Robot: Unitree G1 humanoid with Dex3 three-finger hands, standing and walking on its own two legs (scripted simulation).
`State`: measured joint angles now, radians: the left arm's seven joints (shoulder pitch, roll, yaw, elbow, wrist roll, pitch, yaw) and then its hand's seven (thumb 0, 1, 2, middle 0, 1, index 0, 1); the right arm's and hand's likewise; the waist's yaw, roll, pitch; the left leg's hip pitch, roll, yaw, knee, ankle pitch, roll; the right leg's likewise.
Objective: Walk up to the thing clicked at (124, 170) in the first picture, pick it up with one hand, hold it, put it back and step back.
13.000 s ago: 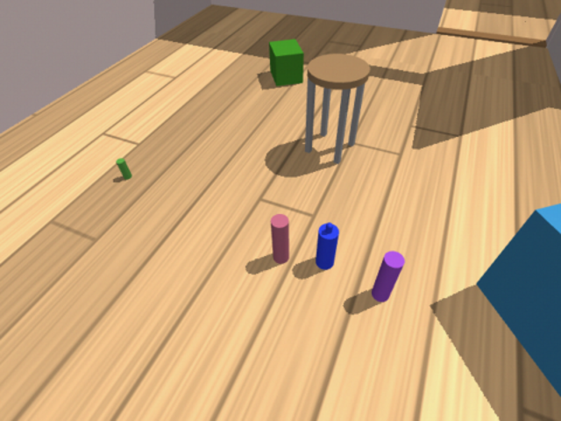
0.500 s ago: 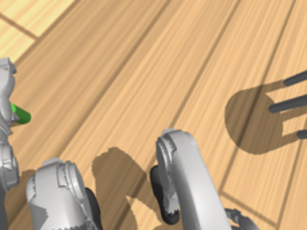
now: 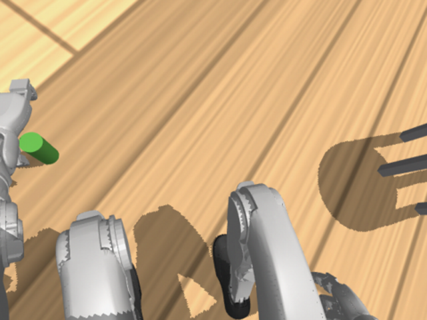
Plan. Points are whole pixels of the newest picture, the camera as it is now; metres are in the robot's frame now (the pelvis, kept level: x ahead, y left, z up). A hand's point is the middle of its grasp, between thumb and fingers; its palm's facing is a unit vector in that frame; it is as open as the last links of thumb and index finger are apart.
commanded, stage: close in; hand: left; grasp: from above
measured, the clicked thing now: (40, 149) +0.48 +0.30 -0.27
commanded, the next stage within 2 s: rest palm in 0.32 s
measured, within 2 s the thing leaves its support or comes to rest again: neither
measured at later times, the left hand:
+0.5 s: hand (21, 148) +0.46 +0.31 -0.19, palm faces -0.46 -0.08 -0.89, open 13.9 cm
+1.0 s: hand (36, 152) +0.46 +0.30 -0.24, palm faces -0.46 -0.11 -0.88, open 13.8 cm
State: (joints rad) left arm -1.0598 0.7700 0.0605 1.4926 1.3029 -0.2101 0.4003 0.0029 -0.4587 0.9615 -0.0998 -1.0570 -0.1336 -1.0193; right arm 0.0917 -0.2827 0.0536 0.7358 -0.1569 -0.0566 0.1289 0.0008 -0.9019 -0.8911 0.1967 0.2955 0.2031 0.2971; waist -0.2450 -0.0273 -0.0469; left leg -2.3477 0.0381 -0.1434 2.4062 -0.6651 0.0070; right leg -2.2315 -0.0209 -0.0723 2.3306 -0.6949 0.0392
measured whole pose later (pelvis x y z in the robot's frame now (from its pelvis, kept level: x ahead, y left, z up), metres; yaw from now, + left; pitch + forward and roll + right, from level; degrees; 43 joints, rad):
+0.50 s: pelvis +0.00 +0.00 -0.01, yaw -1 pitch +32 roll -9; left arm -1.00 0.84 0.11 1.53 1.29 -0.25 0.41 0.00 -0.50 0.99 -0.08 -1.06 -0.10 -1.03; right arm 0.19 -0.27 0.12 0.74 -0.18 -0.06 0.14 0.00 -0.90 -0.89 0.20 0.30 0.20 0.30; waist -0.27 -0.03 0.01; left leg -2.38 0.04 -0.17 2.46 -0.66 0.00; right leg -2.26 -0.01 -0.09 2.37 -0.68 0.04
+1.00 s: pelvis +0.00 +0.00 -0.03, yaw -4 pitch +31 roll -11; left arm -1.02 0.91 0.18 1.66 1.31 -0.22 0.53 0.00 -0.46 0.97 -0.07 -1.05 -0.10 -1.01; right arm 0.12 -0.30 0.18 0.71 -0.25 -0.15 0.20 0.00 -0.90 -0.90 0.20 0.30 0.20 0.30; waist -0.33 -0.07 0.07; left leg -2.39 0.05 -0.21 2.52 -0.70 0.00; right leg -2.27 0.01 -0.11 2.41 -0.69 0.05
